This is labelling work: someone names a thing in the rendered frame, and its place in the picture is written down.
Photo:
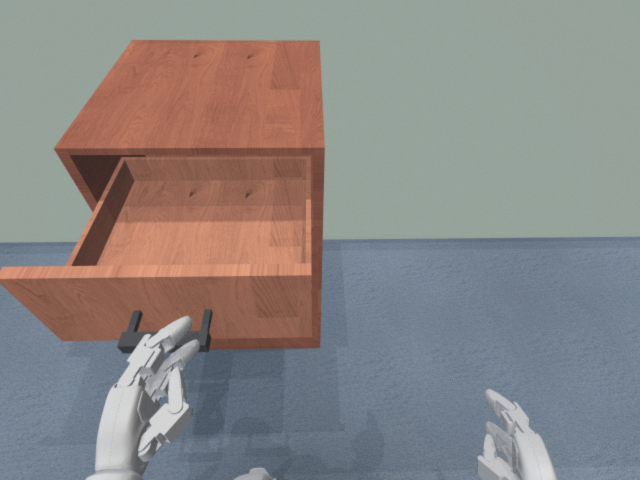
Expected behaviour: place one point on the handle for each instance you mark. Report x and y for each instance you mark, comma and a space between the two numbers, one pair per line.
129, 340

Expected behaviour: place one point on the drawer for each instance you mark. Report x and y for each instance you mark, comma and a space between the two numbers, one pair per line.
174, 236

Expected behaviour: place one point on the robot left shin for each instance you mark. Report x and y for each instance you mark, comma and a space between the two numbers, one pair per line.
259, 470

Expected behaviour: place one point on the robot left hand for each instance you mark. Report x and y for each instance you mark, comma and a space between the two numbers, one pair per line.
133, 404

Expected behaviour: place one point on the robot right hand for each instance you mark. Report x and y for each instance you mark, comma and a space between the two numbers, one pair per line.
524, 457

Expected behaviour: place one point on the cabinet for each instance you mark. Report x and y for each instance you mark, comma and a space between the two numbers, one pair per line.
207, 98

